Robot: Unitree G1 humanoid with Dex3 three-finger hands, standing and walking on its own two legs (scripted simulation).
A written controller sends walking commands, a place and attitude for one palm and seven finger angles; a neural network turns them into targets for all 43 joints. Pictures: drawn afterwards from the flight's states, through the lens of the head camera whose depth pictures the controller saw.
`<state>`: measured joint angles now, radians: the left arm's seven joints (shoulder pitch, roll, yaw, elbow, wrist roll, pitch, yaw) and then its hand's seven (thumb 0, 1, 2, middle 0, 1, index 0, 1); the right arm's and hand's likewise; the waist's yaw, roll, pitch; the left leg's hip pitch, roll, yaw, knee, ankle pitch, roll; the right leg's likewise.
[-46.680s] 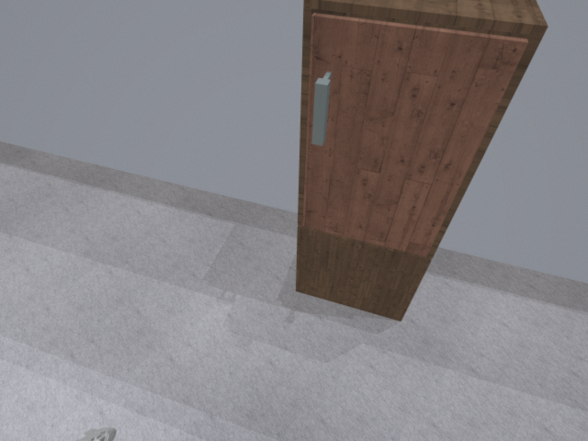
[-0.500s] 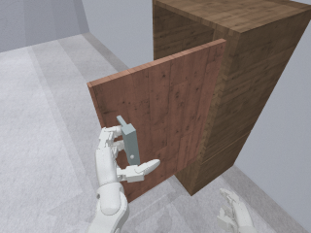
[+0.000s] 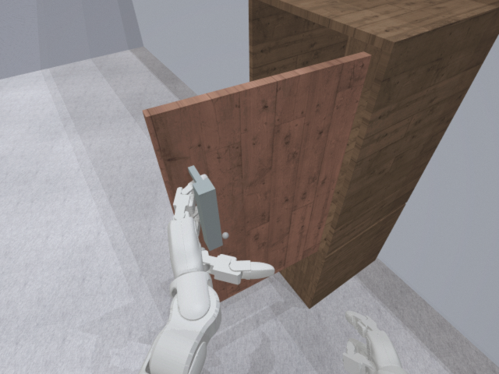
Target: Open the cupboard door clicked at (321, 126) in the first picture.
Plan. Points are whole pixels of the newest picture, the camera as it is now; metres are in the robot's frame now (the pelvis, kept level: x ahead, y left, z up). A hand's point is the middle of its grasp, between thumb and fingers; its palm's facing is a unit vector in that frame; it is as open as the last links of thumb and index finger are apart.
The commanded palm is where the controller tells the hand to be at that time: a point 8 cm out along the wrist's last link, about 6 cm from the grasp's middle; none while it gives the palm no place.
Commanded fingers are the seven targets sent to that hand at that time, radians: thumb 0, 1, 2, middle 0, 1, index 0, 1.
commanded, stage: slide the hand sideways off the handle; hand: left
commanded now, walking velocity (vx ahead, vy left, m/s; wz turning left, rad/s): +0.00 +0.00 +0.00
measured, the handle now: (203, 208) +0.34 +0.11 +0.11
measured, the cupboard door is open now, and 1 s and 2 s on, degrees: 85 90 90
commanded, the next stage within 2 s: draw the hand back to the body in 1.16 s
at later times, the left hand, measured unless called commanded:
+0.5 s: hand (218, 273) +0.23 +0.07 +0.11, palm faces -0.06 -1.00 +0.00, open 16.4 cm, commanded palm +0.19 +0.12 +0.11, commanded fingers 0.00 -0.50 0.30 -0.15 -0.30 -0.15 -0.30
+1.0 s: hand (175, 298) +0.19 +0.12 +0.10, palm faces -0.01 -1.00 -0.03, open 16.3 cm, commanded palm +0.15 +0.17 +0.11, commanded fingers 0.00 -0.50 0.30 -0.15 -0.30 -0.15 -0.30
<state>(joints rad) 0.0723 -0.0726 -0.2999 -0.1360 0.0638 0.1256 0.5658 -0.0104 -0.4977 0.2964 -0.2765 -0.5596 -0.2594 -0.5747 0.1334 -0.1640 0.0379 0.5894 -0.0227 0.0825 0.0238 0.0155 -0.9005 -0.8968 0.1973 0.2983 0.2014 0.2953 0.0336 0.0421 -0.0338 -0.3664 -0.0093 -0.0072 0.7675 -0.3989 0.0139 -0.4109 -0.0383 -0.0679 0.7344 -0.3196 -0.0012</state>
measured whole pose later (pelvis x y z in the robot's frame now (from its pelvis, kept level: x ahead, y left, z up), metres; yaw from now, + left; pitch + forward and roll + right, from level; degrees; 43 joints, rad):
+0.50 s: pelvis +0.02 -0.01 +0.00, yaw -1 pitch +2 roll +0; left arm 0.47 0.08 -0.22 -0.41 -0.05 -0.03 0.05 -0.01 -0.50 0.30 -0.12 -0.31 -0.14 -0.30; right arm 0.26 -0.20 0.05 0.43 0.01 -0.08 -0.01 0.02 -0.90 -0.90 0.20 0.30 0.20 0.30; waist 0.02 0.04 -0.06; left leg -0.37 0.01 0.01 0.78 -0.44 0.01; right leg -0.43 -0.02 -0.05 0.76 -0.36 -0.01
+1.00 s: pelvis +0.03 +0.00 -0.02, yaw -1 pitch +5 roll -1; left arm 0.74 0.15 -0.06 -0.56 -0.15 -0.14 -0.09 -0.01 -0.50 0.30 -0.15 -0.30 -0.15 -0.30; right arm 0.30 -0.21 0.02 0.42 0.04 -0.15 -0.04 0.02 -0.90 -0.90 0.20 0.30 0.20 0.30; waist 0.03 0.06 -0.11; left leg -0.49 0.01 -0.01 0.90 -0.51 0.01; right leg -0.53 -0.02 -0.07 0.86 -0.42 0.00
